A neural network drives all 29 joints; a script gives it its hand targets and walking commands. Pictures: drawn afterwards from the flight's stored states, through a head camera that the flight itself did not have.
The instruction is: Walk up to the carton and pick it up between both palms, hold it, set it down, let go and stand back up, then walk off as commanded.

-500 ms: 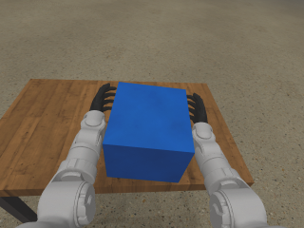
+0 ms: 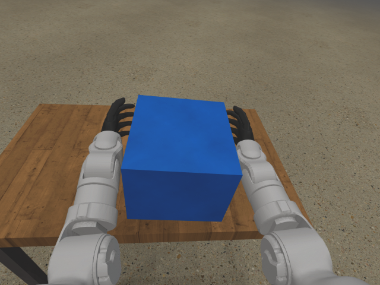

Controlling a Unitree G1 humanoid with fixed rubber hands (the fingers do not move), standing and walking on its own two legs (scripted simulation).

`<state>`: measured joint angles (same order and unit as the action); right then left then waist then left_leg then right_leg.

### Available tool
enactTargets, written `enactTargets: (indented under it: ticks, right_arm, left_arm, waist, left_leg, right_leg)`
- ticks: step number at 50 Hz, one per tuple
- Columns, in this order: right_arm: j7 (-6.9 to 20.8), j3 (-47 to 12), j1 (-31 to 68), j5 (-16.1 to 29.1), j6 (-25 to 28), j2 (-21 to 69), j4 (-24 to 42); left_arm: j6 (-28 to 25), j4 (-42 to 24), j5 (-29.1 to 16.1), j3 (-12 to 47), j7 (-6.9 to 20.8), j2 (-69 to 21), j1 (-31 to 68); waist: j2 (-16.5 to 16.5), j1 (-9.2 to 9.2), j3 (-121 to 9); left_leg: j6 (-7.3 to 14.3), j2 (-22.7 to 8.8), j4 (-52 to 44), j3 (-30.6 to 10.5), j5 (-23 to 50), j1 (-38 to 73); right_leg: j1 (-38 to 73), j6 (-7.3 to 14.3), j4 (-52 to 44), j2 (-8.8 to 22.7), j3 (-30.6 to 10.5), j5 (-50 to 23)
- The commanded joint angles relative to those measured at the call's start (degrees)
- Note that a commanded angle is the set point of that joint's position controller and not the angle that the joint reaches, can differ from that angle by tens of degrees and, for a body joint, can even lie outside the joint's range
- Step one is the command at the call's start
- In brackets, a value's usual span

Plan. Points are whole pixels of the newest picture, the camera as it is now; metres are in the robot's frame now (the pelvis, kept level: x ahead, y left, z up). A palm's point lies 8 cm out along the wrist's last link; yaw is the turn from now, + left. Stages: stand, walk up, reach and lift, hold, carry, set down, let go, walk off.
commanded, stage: reach and lift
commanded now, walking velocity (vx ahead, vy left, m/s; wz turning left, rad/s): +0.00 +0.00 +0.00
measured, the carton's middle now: (178, 156) +0.35 +0.02 +0.12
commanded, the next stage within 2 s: hold in 0.52 s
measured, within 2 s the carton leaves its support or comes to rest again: neither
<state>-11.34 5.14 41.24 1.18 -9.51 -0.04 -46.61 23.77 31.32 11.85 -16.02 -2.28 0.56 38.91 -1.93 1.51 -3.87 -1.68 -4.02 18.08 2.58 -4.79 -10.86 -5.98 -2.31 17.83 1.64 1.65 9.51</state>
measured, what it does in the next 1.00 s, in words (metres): stands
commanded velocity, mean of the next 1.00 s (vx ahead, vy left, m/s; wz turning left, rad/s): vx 0.00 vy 0.00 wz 0.00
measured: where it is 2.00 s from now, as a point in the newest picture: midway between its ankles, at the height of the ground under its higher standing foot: outside the picture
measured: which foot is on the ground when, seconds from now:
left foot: down 0.00-1.00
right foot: down 0.00-1.00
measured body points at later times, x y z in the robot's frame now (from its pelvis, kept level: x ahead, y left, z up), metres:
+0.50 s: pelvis +0.00 +0.00 +0.00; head -0.04 +0.02 +0.45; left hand +0.39 +0.17 +0.17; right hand +0.40 -0.12 +0.16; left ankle +0.06 +0.14 -0.75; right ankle +0.00 -0.14 -0.75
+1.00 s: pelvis +0.00 +0.00 +0.00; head -0.05 +0.02 +0.45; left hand +0.38 +0.17 +0.18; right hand +0.39 -0.12 +0.18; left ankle +0.06 +0.14 -0.75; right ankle +0.00 -0.14 -0.75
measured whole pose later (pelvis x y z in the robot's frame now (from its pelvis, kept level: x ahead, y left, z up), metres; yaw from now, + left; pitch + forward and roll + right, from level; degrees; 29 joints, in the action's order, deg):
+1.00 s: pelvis +0.00 +0.00 +0.00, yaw +0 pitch -5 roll -1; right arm -11.7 3.5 42.3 4.1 -15.6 0.0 -40.5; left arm 32.5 21.2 11.9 -16.9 -1.5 0.4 38.0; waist -1.9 1.5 -2.9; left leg -1.7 -4.0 18.1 2.6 -4.9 -8.5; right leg -3.6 -2.3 17.8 1.6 1.6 9.6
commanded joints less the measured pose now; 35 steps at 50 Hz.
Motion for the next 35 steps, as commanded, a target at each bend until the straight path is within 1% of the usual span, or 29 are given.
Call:
enactTargets:
  ticks: [1, 2, 4, 5, 6, 7, 8, 10, 11, 12, 13, 15, 16, 17, 18, 20, 21, 22, 23, 24, 26, 27, 28, 29, 30, 31, 32, 33, 35]
  right_arm:
    - [7.14, -18.71, 48.16, 7.81, 4.35, 34.19, 23.37]
    - [7.16, -18.72, 47.54, 7.70, 4.00, 34.42, 22.41]
    - [7.14, -18.25, 46.77, 7.71, 3.75, 33.55, 22.74]
    - [7.07, -18.54, 47.56, 8.13, 3.64, 33.46, 23.38]
    - [7.01, -18.76, 47.43, 8.08, 3.45, 33.67, 22.77]
    - [6.91, -19.54, 48.15, 8.68, 3.39, 33.93, 24.12]
    - [6.79, -19.89, 48.17, 8.77, 3.34, 34.11, 24.40]
    - [6.74, -20.19, 47.33, 9.07, 3.18, 34.47, 24.41]
    - [6.74, -20.44, 47.93, 9.41, 3.15, 33.99, 26.02]
    - [6.69, -20.43, 48.28, 9.32, 2.88, 34.23, 25.59]
    - [6.55, -20.67, 47.98, 9.44, 2.81, 34.21, 26.62]
    - [6.49, -20.40, 47.54, 9.48, 2.36, 34.28, 25.20]
    - [6.50, -19.86, 46.59, 8.94, 2.20, 34.16, 24.55]
    - [6.34, -20.55, 47.38, 9.43, 2.21, 34.39, 26.01]
    - [6.30, -19.99, 46.94, 9.51, 1.98, 34.04, 25.25]
    - [6.25, -20.23, 47.55, 9.82, 1.90, 33.24, 26.60]
    - [6.27, -19.99, 48.26, 9.57, 1.66, 33.51, 25.67]
    - [6.27, -20.42, 48.02, 9.60, 1.71, 34.04, 25.65]
    - [6.30, -19.43, 47.72, 9.24, 1.40, 33.73, 24.37]
    - [6.31, -19.86, 47.53, 9.56, 1.33, 33.63, 24.90]
    - [6.26, -20.03, 48.31, 10.11, 1.31, 33.90, 26.04]
    - [6.29, -19.85, 48.37, 9.87, 1.25, 33.84, 25.37]
    - [6.27, -20.04, 49.53, 9.96, 1.43, 34.08, 26.31]
    - [6.21, -19.88, 48.85, 9.77, 1.27, 33.61, 25.70]
    - [6.21, -20.13, 49.45, 10.12, 1.15, 33.80, 25.86]
    - [6.16, -20.03, 48.60, 10.01, 1.02, 33.78, 25.33]
    - [6.15, -19.65, 48.87, 9.82, 0.86, 33.21, 25.04]
    - [6.19, -19.65, 48.00, 10.00, 0.72, 33.69, 24.79]
    - [6.22, -20.22, 49.16, 10.20, 0.79, 33.57, 25.48]
  left_arm:
    - [-0.71, -9.10, -2.81, 23.31, 9.22, -40.89, 34.17]
    - [-0.75, -10.14, -3.01, 23.51, 9.13, -40.73, 35.13]
    - [0.02, -9.50, -2.82, 23.38, 9.34, -40.53, 32.85]
    - [0.50, -9.21, -2.56, 22.65, 9.36, -39.79, 32.95]
    - [0.40, -9.80, -2.54, 22.55, 9.43, -39.68, 33.29]
    - [0.61, -10.05, -2.89, 23.39, 9.42, -40.13, 33.06]
    - [0.69, -10.35, -2.80, 23.03, 9.47, -39.94, 33.29]
    - [0.58, -12.83, -2.96, 23.54, 9.23, -40.03, 34.50]
    - [0.76, -13.48, -3.38, 24.27, 9.17, -40.17, 34.20]
    - [0.84, -12.82, -3.63, 24.00, 9.13, -39.76, 35.18]
    - [1.02, -13.86, -4.25, 25.27, 9.07, -40.15, 34.78]
    - [1.35, -13.26, -3.26, 23.82, 9.23, -38.98, 34.78]
    - [1.41, -13.89, -3.62, 24.25, 9.20, -39.44, 34.96]
    - [1.73, -13.71, -3.71, 24.39, 9.30, -39.10, 34.34]
    - [1.76, -14.74, -3.79, 24.18, 9.37, -39.27, 34.79]
    - [2.42, -13.90, -3.52, 24.42, 9.37, -38.94, 33.58]
    - [2.53, -13.08, -3.53, 23.83, 9.46, -38.59, 34.44]
    - [2.41, -14.14, -3.83, 24.19, 9.47, -38.64, 34.72]
    - [2.78, -13.36, -3.26, 23.33, 9.58, -38.29, 34.79]
    - [3.04, -13.80, -3.47, 23.66, 9.58, -38.26, 34.99]
    - [3.07, -14.31, -3.49, 23.26, 9.68, -38.59, 34.43]
    - [3.25, -13.74, -3.38, 23.32, 9.77, -38.79, 35.17]
    - [3.03, -14.68, -3.76, 23.98, 9.46, -38.62, 36.15]
    - [3.46, -13.86, -3.34, 23.53, 9.59, -38.62, 34.64]
    - [3.53, -13.21, -3.16, 22.93, 9.70, -38.26, 34.56]
    - [3.71, -13.78, -2.98, 22.47, 9.74, -37.89, 34.62]
    - [3.99, -13.34, -3.20, 23.02, 9.86, -38.09, 34.76]
    - [3.97, -14.78, -2.92, 22.67, 9.99, -38.10, 35.08]
    - [4.25, -14.50, -3.05, 23.15, 9.84, -38.10, 35.31]
  waist:
    - [2.47, -0.04, -23.35]
    - [2.19, 0.20, -23.36]
    - [2.17, 0.76, -22.91]
    - [2.28, 0.17, -22.51]
    - [1.44, 0.43, -22.59]
    - [2.10, 0.15, -23.31]
    - [1.46, 0.03, -23.63]
    - [2.48, 0.21, -24.49]
    - [2.55, 0.37, -25.95]
    - [2.70, 0.38, -24.60]
    - [1.96, 0.94, -25.28]
    - [2.16, 0.26, -24.48]
    - [2.13, 1.08, -24.32]
    - [2.24, 0.66, -24.49]
    - [2.30, 0.91, -24.64]
    - [2.70, 1.01, -24.41]
    - [2.15, 0.83, -23.41]
    - [1.77, 0.63, -24.35]
    - [1.76, 0.88, -22.68]
    - [2.17, 1.01, -23.06]
    - [1.66, 0.84, -23.33]
    - [2.38, 1.23, -23.57]
    - [2.10, 0.79, -24.78]
    - [2.24, 0.77, -23.52]
    - [1.46, 0.58, -22.92]
    - [1.41, 0.53, -22.73]
    - [1.37, 1.11, -22.56]
    - [1.84, 1.14, -22.98]
    - [2.18, 0.96, -23.05]
  left_leg:
    - [0.49, 6.01, 0.98, -0.51, 9.83, 21.24]
    - [0.32, 5.91, 0.81, -0.50, 9.24, 20.89]
    - [0.45, 5.99, 0.72, -0.50, 9.98, 21.06]
    - [0.63, 6.07, 0.69, -0.29, 9.27, 20.87]
    - [0.84, 6.07, 0.72, -0.43, 9.65, 20.71]
    - [0.72, 6.11, 0.86, -0.37, 10.67, 20.97]
    - [0.99, 6.02, 0.98, -0.38, 10.77, 21.03]
    - [0.61, 6.04, 1.26, -0.48, 11.89, 21.65]
    - [0.64, 6.14, 1.65, -0.52, 12.66, 22.27]
    - [0.71, 6.14, 1.35, -0.53, 11.22, 21.31]
    - [0.68, 6.06, 1.49, -0.70, 12.07, 22.01]
    - [0.83, 6.08, 1.35, -0.20, 11.22, 21.36]
    - [0.76, 5.90, 1.05, -0.50, 11.09, 22.11]
    - [0.83, 6.02, 1.24, -0.55, 11.49, 21.74]
    - [0.73, 6.04, 1.38, -0.43, 11.40, 22.14]
    - [0.74, 5.94, 1.43, -0.51, 12.22, 22.28]
    - [0.97, 5.90, 0.94, -0.39, 10.03, 21.32]
    - [0.90, 5.95, 1.10, -0.34, 10.72, 21.66]
    - [1.09, 5.84, 0.70, -0.28, 9.43, 21.00]
    - [1.09, 6.05, 0.54, -0.26, 9.47, 20.91]
    - [1.18, 6.04, 1.02, -0.13, 10.97, 21.30]
    - [1.04, 6.00, 0.82, -0.12, 10.15, 21.40]
    - [1.00, 5.88, 1.23, -0.19, 10.72, 21.75]
    - [0.98, 5.82, 0.94, -0.12, 11.04, 21.98]
    - [1.09, 5.94, 0.99, -0.05, 10.38, 21.28]
    - [1.23, 5.85, 0.64, -0.02, 10.07, 21.39]
    - [1.18, 5.91, 0.51, 0.01, 9.68, 21.43]
    - [0.98, 5.83, 0.73, 0.01, 10.55, 21.83]
    - [1.05, 5.75, 0.60, 0.03, 9.83, 21.62]
  right_leg:
    - [1.12, -0.68, -5.40, -5.56, 2.55, -2.96]
    - [1.06, -0.72, -5.33, -5.63, 2.91, -2.52]
    - [1.50, -0.61, -5.41, -5.63, 2.70, -3.37]
    - [1.59, -0.76, -5.54, -5.42, 2.66, -2.86]
    - [2.18, -0.81, -5.36, -5.39, 2.55, -3.48]
    - [2.53, -0.76, -5.31, -5.51, 2.52, -4.45]
    - [2.52, -0.84, -5.14, -5.54, 2.55, -4.75]
    - [2.95, -0.73, -4.88, -5.68, 2.56, -5.58]
    - [3.10, -0.92, -4.78, -5.78, 2.49, -6.52]
    - [2.68, -0.76, -4.95, -5.64, 2.43, -5.12]
    - [2.73, -0.95, -4.74, -5.71, 2.53, -6.20]
    - [2.81, -0.91, -5.00, -5.74, 2.39, -5.12]
    - [2.45, -0.91, -4.93, -5.62, 2.58, -5.23]
    - [2.68, -0.94, -4.87, -5.54, 2.41, -6.14]
    - [2.72, -0.97, -4.83, -5.49, 2.51, -5.72]
    - [2.72, -0.91, -4.84, -5.56, 2.37, -6.67]
    - [2.25, -0.97, -5.20, -5.52, 2.31, -4.46]
    - [2.61, -0.99, -4.99, -5.60, 2.59, -5.15]
    - [2.25, -0.86, -5.23, -5.41, 2.42, -4.14]
    - [2.89, -0.94, -5.10, -5.41, 2.44, -4.53]
    - [3.24, -1.09, -4.96, -5.43, 2.23, -5.54]
    - [2.98, -0.81, -4.98, -5.40, 2.42, -4.73]
    - [2.63, -0.97, -4.76, -5.48, 2.42, -5.19]
    - [2.71, -0.81, -5.10, -5.52, 2.31, -5.41]
    - [2.93, -0.91, -5.14, -5.55, 2.55, -4.63]
    - [3.02, -1.03, -5.20, -5.37, 2.44, -4.70]
    - [2.82, -1.08, -5.17, -5.45, 2.58, -4.17]
    - [3.31, -0.92, -5.01, -5.58, 2.66, -4.77]
    - [2.96, -0.82, -5.07, -5.57, 2.67, -4.24]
